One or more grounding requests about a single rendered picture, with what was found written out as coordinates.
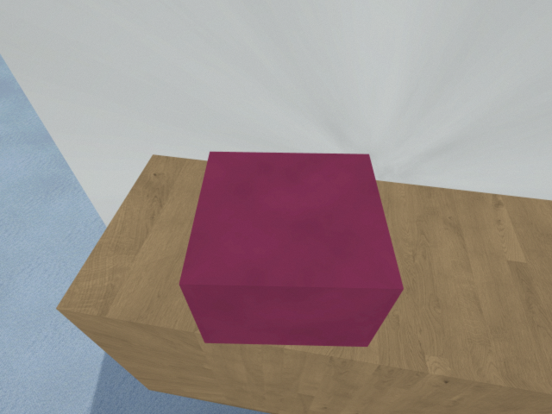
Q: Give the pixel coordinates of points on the pedestal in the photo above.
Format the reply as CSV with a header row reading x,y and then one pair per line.
x,y
471,333

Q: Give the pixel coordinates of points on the carton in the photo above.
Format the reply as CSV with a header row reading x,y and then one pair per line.
x,y
290,249

